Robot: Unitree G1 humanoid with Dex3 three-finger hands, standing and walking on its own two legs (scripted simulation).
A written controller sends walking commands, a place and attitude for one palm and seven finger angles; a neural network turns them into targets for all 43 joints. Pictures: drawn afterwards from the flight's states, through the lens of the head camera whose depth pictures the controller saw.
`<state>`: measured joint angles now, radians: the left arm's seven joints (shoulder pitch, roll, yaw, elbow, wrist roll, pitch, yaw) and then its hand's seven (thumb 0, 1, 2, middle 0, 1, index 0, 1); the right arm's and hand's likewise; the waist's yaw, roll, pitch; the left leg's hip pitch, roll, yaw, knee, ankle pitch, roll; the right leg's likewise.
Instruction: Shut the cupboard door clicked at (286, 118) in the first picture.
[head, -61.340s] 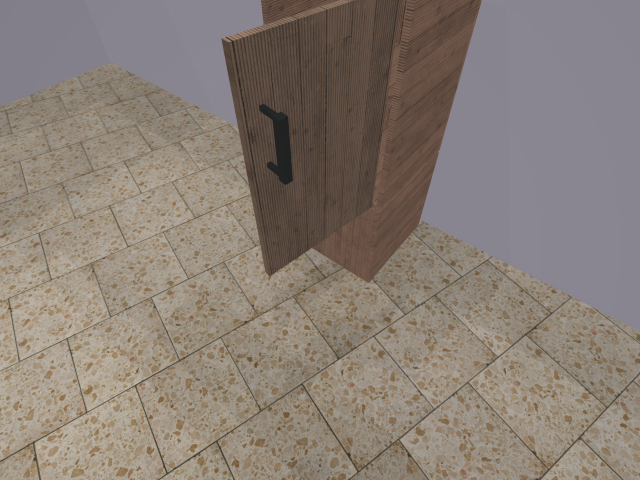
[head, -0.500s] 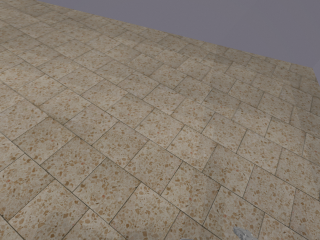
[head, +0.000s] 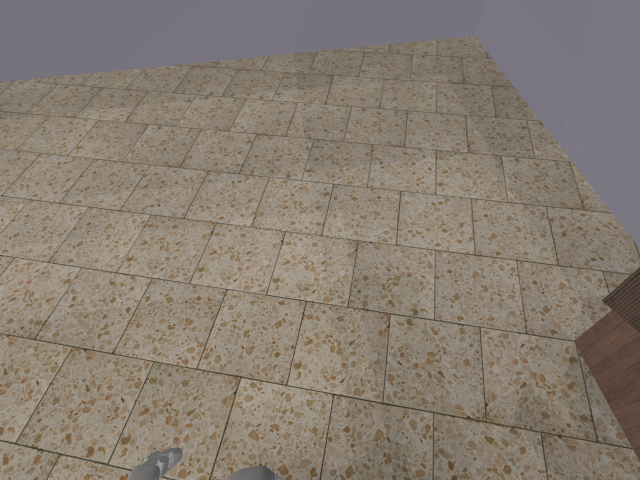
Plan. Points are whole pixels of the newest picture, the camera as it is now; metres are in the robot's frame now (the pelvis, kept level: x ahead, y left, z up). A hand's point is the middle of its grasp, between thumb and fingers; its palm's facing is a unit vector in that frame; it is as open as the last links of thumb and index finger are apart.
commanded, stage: turn to face it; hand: left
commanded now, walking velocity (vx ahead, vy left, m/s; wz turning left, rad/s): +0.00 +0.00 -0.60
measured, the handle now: out of the picture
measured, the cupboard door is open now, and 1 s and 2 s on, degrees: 23 23 23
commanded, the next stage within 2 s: take the last steps up to it in 1.58 s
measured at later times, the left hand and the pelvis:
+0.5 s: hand (167, 475) +0.15 +0.24 -0.16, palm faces -0.22 -0.96 -0.19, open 7.4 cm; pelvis +0.03 +0.05 +0.01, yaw -17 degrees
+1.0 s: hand (259, 424) +0.21 +0.11 -0.14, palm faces -0.55 -0.79 -0.26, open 7.3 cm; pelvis +0.02 +0.00 +0.01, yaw -35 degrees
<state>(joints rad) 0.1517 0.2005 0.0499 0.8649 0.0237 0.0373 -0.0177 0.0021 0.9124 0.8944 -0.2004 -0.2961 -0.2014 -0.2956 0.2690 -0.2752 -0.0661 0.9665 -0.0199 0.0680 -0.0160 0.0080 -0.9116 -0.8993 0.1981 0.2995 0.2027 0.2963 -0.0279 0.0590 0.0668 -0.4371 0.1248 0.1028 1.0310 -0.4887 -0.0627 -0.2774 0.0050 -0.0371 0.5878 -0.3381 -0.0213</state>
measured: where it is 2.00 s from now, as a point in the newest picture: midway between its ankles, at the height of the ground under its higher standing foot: outside the picture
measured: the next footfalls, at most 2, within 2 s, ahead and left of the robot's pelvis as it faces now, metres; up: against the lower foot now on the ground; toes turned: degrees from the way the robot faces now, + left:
left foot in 0.32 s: +0.10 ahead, +0.13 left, +0.00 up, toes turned -8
right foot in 0.80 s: -0.01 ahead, -0.11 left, +0.00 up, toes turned -33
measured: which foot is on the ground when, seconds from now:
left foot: up 0.00-0.30, down 0.32-0.80, up 0.82-1.00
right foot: down 0.00-0.32, up 0.34-0.78, down 0.80-1.00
